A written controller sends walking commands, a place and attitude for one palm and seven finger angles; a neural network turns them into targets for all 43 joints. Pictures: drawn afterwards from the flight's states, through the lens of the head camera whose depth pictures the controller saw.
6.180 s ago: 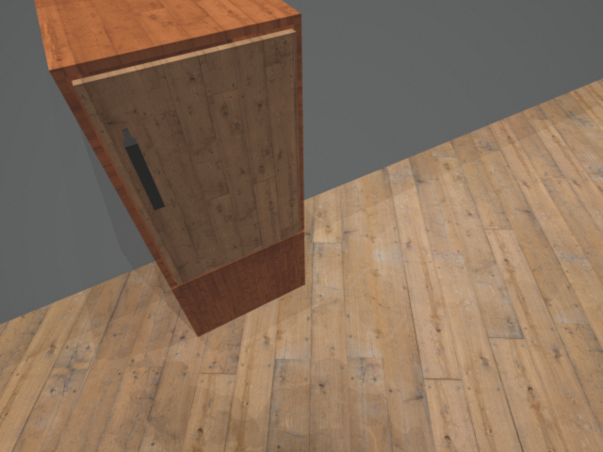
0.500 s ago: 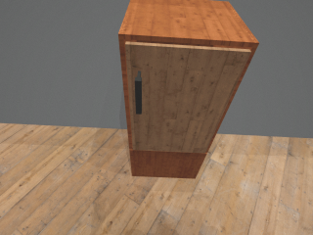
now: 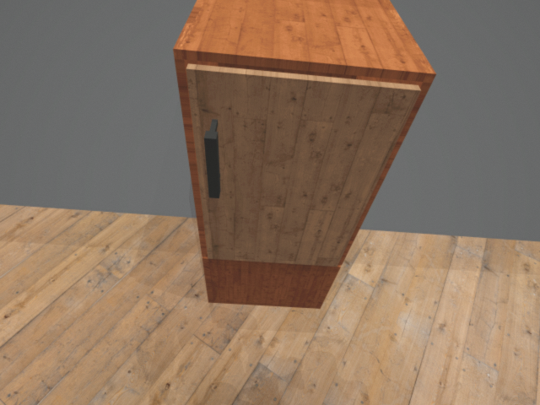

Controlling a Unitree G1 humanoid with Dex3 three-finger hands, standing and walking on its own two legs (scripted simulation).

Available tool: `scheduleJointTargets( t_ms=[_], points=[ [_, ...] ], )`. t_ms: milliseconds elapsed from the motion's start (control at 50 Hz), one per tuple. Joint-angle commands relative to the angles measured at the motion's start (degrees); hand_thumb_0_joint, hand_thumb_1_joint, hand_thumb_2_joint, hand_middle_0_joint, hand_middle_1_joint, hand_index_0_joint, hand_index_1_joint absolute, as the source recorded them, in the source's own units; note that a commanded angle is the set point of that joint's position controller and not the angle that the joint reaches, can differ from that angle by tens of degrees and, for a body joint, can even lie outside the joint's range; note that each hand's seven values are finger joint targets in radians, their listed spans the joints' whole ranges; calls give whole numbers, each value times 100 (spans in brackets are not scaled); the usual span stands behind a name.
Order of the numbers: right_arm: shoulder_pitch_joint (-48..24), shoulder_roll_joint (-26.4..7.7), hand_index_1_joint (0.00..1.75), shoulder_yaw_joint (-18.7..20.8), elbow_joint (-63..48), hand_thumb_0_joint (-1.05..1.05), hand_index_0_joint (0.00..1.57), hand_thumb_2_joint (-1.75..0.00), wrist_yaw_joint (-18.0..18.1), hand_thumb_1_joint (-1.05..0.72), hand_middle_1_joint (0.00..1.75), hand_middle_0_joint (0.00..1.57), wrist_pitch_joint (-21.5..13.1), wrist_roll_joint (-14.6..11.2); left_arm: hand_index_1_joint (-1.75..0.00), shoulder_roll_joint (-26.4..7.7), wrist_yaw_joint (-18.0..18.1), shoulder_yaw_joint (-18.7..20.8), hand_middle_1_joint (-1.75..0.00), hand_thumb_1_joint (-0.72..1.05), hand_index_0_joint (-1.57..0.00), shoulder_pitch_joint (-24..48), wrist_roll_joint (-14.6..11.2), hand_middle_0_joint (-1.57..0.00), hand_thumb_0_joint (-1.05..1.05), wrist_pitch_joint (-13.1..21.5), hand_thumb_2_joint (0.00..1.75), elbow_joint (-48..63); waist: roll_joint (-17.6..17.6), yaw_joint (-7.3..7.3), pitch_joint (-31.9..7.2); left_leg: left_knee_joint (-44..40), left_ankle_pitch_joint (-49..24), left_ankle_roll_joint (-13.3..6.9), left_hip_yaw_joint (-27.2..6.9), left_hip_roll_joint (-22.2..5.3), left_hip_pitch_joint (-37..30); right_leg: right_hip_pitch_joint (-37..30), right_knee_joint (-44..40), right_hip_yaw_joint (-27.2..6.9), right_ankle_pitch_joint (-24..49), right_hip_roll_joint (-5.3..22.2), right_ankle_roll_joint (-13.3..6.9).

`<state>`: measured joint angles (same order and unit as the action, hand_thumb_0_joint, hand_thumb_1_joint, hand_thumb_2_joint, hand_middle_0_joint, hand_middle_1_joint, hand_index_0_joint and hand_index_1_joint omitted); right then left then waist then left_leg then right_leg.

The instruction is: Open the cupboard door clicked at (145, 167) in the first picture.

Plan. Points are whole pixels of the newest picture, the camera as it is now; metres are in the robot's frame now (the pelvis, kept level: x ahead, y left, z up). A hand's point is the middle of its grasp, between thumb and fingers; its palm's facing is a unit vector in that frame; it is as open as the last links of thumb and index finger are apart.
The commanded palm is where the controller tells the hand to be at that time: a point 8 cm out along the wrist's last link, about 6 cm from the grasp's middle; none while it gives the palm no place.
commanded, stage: shuffle to correct the standing spot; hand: left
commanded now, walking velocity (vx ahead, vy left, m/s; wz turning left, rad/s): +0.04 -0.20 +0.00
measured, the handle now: (214, 160) +0.53 +0.15 +0.03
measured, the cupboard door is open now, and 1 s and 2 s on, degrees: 0 0 0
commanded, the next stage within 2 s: come to a stop and stand still in 0.08 s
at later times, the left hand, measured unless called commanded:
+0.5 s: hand out of the picture +0.03 +0.08 -0.15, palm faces +0.05 -0.97 -0.22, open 7.2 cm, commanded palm none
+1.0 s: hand out of the picture +0.01 +0.12 -0.15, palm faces +0.03 -0.96 -0.27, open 7.4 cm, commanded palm none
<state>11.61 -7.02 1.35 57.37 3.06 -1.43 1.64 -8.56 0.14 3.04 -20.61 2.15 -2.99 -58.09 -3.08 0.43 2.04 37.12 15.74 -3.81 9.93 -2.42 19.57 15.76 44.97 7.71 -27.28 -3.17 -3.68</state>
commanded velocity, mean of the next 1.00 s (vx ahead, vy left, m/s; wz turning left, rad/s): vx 0.00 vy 0.05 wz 0.00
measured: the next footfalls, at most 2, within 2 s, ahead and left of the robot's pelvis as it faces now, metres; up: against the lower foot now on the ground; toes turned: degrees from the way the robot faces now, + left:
right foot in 0.34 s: +0.05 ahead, -0.23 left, +0.00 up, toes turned +0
left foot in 0.60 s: +0.06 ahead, -0.03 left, +0.00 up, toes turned +2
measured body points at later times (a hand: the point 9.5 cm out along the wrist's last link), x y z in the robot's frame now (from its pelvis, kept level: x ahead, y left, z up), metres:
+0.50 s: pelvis +0.00 -0.09 +0.02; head +0.01 -0.11 +0.46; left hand +0.03 +0.14 -0.13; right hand +0.01 -0.33 -0.15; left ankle +0.02 +0.02 -0.69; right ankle +0.02 -0.24 -0.72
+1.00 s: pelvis +0.00 -0.07 +0.01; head +0.00 -0.09 +0.46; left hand +0.01 +0.17 -0.13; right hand +0.07 -0.30 -0.14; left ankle +0.02 -0.01 -0.72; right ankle +0.01 -0.23 -0.72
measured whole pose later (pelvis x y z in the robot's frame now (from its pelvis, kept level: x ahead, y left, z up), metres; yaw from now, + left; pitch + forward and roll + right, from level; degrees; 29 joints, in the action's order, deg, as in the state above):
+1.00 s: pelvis +0.00 -0.07 +0.01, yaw +0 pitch -1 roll +0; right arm 14.7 -11.4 0.9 53.3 0.2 0.1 0.9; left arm -10.4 1.6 -0.1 -17.8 1.5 -0.2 -58.8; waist 2.5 0.9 -0.4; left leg 29.5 14.5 -4.9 6.5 3.0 14.7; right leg 14.8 31.6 -2.1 -16.3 4.1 1.5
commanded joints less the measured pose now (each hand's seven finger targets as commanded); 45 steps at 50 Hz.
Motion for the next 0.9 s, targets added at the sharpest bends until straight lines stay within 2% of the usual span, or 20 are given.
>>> scheduleJointTargets(
  t_ms=[0, 80, 200, 240, 280, 300, 320, 360, 480, 540, 600, 620, 640, 660, 680, 700, 720, 760, 820, 880],
  points=[
    [706, -1097, 30, 203, -66, 0, 20, -90, 125, -90, 30, 20, -31, 26, -30, -525, -87, 177, -30, 90, -20, 225, 86, -20, 0, 67, 90, 580, 993, -154, 532, -2568, -428, -954, -3068, -2413, -126, 1874, 2481, -1190, 213, 620, 311],
    [309, -1123, 30, 243, -160, 0, 20, -90, 41, -90, 30, 20, -79, 28, -30, -246, -141, 147, -30, 90, -20, -112, 9, -20, 0, -75, 90, 349, 979, 77, -22, -2412, -760, -474, -1276, -1576, 4, 1140, 1861, -910, 1077, 682, 499],
    [661, -1393, 30, 444, -102, 0, 20, -90, -100, -90, 30, 20, 100, 92, -30, -105, -120, 67, -30, 90, -20, 493, -30, -20, 0, 50, 90, 504, 1434, -257, -102, -2197, -100, -375, -1213, -1374, -349, 671, -430, -203, 570, 541, 585],
    [598, -1348, 30, 436, -137, 0, 20, -90, -139, -90, 30, 20, 160, 73, -30, -78, -77, 44, -30, 90, -20, 116, -50, -20, 0, 187, 90, 351, 1397, -74, -377, -1636, 213, -196, -1143, -1183, -205, -154, -1418, -7, 964, 406, 556],
    [659, -780, 30, 294, -130, 0, 20, -90, -196, -90, 30, 20, 160, 3, -30, -445, 37, 52, -30, 90, -20, -403, -47, -20, 0, 358, 90, 79, 71, 172, -460, -473, 807, 265, -643, -465, 466, -1154, -2495, -582, 1456, 877, 505],
    [654, -271, 30, 143, -206, 0, 20, -90, -226, -90, 30, 20, 165, -43, -30, -873, 103, 56, -30, 90, -20, -293, -32, -20, 0, 438, 90, 71, -981, 99, -339, 161, 1318, 511, -329, -22, 976, -1071, -2957, -1753, 1710, 1979, 175],
    [452, -300, 30, 128, -313, 0, 20, -90, -251, -90, 30, 20, 182, -56, -30, -1048, 87, 45, -30, 90, -20, -191, -51, -20, 0, 411, 90, 173, -612, 187, -267, 495, 1534, 433, -659, -52, 684, -450, -3072, -2048, 1756, 2386, -124],
    [503, -527, 30, 166, -220, 0, 20, -90, -255, -90, 30, 20, 269, -40, -30, -1097, 108, 68, -30, 90, -20, 304, -51, -20, 0, 463, 90, 203, -1634, 59, -5, 993, 1146, 459, -805, -23, 741, -155, -3151, -2253, 1798, 2214, -299],
    [528, -530, 30, 158, -181, 0, 20, -90, -291, -90, 30, 20, 265, -110, -30, -1164, 220, 160, -30, 90, -20, 252, -30, -20, 0, 323, 90, 278, -839, 132, 90, 172, 600, 509, -600, 229, 186, -220, -2610, -1715, 2593, 2109, -488],
    [856, -509, 30, 145, -118, 0, 20, -90, -245, -90, 30, 20, 224, -130, -30, -1060, 241, 164, -30, 90, -20, 344, -95, -20, 0, 252, 90, 315, -590, -47, -12, -1208, -284, 437, -563, 271, -862, 236, -2111, -1491, 2310, 1798, -261],
    [810, -1099, 30, 238, -304, 0, 20, -90, -198, -90, 30, 20, 179, -48, -30, -391, 211, 67, -30, 90, -20, 192, -90, -20, 0, 122, 90, 466, 1440, 30, -6, -2079, -869, -350, -2211, -1204, -656, 644, -924, -428, 207, 678, 337],
    [657, -1006, 30, 231, -297, 0, 20, -90, -165, -90, 30, 20, 152, -45, -30, -373, 215, 22, -30, 90, -20, 329, -60, -20, 0, 106, 90, 407, 1622, -38, 15, -2464, -548, -550, -2327, -1243, -412, 552, -202, -414, -166, 612, 366],
    [-217, -1321, 30, 194, -687, 0, 20, -90, -200, -90, 30, 20, 131, -121, -30, -628, 382, -148, -30, 90, -20, -441, -111, -20, 0, 260, 90, -109, 1469, 218, -55, -1067, -915, -367, -1528, -957, 371, -196, -406, -917, 417, 924, 64],
    [-274, -878, 30, 135, -914, 0, 20, -90, -296, -90, 30, 20, 189, -65, -30, -877, 327, -54, -30, 90, -20, -347, -57, -20, 0, 329, 90, 220, 683, 400, -166, -748, 211, -52, -1123, -302, 480, -180, -1493, -1045, 477, 920, 62],
    [14, -753, 30, 81, -1002, 0, 20, -90, -309, -90, 30, 20, 183, -65, -30, -1001, 286, -92, -30, 90, -20, -47, -42, -20, 0, 421, 90, 307, 260, 63, -137, -432, 542, 188, -929, -48, 127, 324, -2042, -1846, 174, 1444, -199],
    [367, -648, 30, 54, -946, 0, 20, -90, -341, -90, 30, 20, 166, -26, -30, -1188, 234, -81, -30, 90, -20, 354, -32, -20, 0, 460, 90, 445, 414, -194, -282, -450, 363, 296, -841, 92, -467, 693, -2133, -1918, 286, 1602, -295],
    [711, -676, 30, 65, -898, 0, 20, -90, -332, -90, 30, 20, 105, -48, -30, -1206, 217, -71, -30, 90, -20, 542, -42, -20, 0, 433, 90, 522, 623, -364, -474, -845, 275, 281, -1006, 21, -887, 926, -1851, -1529, 142, 1398, -194],
    [696, -1109, 30, 145, -869, 0, 20, -90, -287, -90, 30, 20, 63, -47, -30, -843, 211, -125, -30, 90, -20, 387, -73, -20, 0, 309, 90, 456, 1501, -196, -137, -1965, 617, -36, -2146, -808, -425, 681, -891, -530, 135, 512, 253],
    [367, -1122, 30, 122, -948, 0, 20, -90, -228, -90, 30, 20, 44, -58, -30, -607, 180, -212, -30, 90, -20, 89, -43, -20, 0, 318, 90, 244, 492, 74, 196, -1993, 467, -229, -1976, -756, 41, 224, -1220, -678, 738, 563, 234],
    [392, -1060, 30, 98, -844, 0, 20, -90, -247, -90, 30, 20, 23, -68, -30, -691, 176, -243, -30, 90, -20, 65, -69, -20, 0, 342, 90, 201, 430, 1, 286, -2152, 1095, 11, -1707, -469, -36, 199, -1672, -988, 863, 669, 177]
  ],
)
